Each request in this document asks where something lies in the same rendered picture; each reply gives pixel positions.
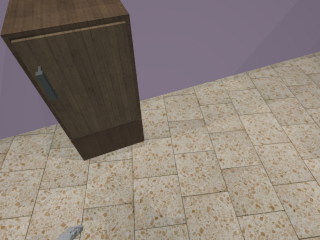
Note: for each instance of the cupboard door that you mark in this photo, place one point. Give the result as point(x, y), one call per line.
point(91, 72)

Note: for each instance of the robot left hand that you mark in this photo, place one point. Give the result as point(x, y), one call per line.
point(71, 232)

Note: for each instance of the handle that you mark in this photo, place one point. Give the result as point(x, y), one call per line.
point(45, 84)

